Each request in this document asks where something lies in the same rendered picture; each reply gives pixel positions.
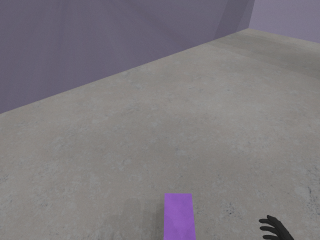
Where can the robot right hand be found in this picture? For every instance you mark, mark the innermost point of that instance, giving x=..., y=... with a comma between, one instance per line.
x=278, y=229

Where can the carton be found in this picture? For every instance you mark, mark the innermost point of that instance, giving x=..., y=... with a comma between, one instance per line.
x=178, y=217

